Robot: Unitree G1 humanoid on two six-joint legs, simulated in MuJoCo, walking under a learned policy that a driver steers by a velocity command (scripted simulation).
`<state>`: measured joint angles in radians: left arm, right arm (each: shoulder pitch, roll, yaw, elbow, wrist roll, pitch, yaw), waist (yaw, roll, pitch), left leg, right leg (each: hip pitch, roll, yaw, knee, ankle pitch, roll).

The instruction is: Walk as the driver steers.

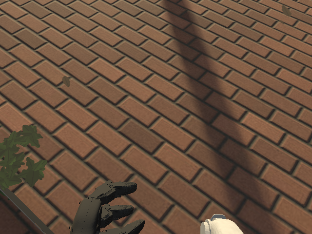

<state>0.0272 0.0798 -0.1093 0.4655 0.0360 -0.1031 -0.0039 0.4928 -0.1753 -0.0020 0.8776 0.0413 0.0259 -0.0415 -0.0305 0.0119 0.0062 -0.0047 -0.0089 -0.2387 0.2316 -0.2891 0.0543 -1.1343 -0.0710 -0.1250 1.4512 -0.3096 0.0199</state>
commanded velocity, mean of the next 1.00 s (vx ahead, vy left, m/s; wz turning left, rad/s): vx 0.50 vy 0.00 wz -0.22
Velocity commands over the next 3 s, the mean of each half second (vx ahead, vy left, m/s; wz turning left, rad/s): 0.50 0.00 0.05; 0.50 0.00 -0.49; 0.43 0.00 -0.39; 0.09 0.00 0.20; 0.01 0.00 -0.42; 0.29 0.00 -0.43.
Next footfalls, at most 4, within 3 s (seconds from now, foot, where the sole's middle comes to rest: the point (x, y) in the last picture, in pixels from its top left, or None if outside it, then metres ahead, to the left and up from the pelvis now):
0.06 right None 0.22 -0.13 -0.65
0.60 left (125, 212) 0.49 0.10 -0.65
1.10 right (204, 158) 0.73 -0.23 -0.65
1.56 left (185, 103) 1.04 -0.17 -0.65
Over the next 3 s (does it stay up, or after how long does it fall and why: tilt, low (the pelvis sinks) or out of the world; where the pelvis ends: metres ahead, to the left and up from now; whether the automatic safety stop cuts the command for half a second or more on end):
stays up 0.99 -0.37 0.13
